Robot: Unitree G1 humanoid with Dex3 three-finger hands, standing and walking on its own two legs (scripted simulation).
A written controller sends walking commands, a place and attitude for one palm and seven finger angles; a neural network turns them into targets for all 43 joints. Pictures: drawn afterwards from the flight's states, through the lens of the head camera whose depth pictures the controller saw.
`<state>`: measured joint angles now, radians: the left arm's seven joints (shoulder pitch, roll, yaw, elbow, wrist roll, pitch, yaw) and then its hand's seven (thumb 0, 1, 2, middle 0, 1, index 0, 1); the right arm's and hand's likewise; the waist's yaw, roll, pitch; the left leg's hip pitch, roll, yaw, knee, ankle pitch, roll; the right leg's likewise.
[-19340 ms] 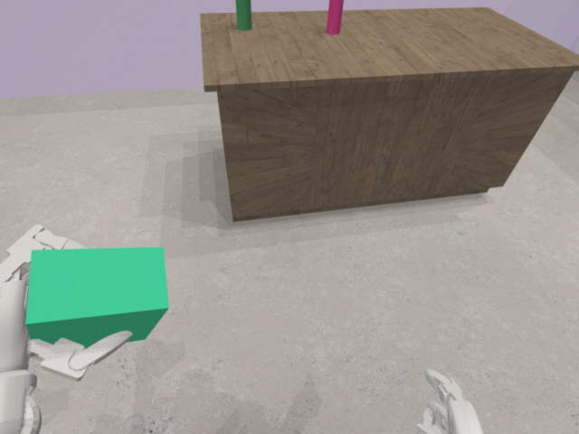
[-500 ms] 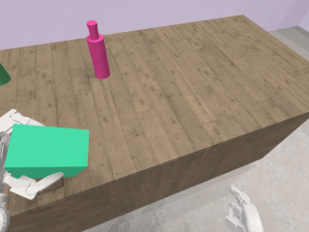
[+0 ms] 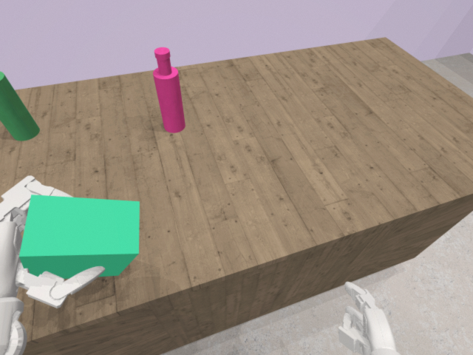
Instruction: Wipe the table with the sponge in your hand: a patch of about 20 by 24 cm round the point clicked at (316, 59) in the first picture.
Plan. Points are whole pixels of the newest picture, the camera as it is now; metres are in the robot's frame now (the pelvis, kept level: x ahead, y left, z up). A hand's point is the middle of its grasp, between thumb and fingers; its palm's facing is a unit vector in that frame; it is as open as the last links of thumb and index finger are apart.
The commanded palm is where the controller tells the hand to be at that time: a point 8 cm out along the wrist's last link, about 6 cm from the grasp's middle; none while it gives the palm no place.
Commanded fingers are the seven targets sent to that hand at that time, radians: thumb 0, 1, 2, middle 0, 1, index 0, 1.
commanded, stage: come to a stop and stand still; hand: left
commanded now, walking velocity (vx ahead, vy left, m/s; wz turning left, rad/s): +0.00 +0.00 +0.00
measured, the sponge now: (97, 242) +0.23 +0.21 +0.13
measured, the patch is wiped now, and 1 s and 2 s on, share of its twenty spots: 0.00 0.00 0.00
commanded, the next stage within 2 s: look again from close up in 0.52 s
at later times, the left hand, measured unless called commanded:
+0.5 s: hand (19, 242) +0.21 +0.29 +0.15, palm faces +0.34 -0.85 -0.39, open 10.6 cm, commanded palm +0.15 +0.32 +0.17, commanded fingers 0.00 0.10 1.30 -1.20 -1.60 -1.20 -1.60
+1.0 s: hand (35, 246) +0.21 +0.28 +0.13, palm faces +0.28 -0.86 -0.42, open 10.6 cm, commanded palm +0.15 +0.31 +0.17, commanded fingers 0.00 0.10 1.30 -1.20 -1.60 -1.20 -1.60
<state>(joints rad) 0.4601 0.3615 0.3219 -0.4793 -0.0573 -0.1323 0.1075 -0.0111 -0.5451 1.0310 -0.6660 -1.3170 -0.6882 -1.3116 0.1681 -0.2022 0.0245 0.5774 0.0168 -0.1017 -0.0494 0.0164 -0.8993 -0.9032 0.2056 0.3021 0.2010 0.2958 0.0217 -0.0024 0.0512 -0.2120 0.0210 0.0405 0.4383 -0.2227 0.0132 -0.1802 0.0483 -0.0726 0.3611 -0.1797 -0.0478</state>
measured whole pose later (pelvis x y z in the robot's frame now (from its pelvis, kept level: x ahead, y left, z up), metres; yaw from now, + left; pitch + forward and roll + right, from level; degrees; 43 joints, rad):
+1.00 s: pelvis -0.01 +0.04 +0.00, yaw -1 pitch +0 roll -1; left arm 0.44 0.39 0.34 -0.42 -0.03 -0.25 0.05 -0.01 -0.55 1.03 -0.68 -1.30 -0.70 -1.29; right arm 0.22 -0.20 0.02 0.58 0.01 -0.16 -0.03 0.02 -0.90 -0.90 0.21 0.30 0.20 0.30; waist 0.03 -0.03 0.07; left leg -0.25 -0.02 0.07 0.49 -0.24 0.07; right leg -0.23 0.00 -0.05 0.43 -0.20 0.00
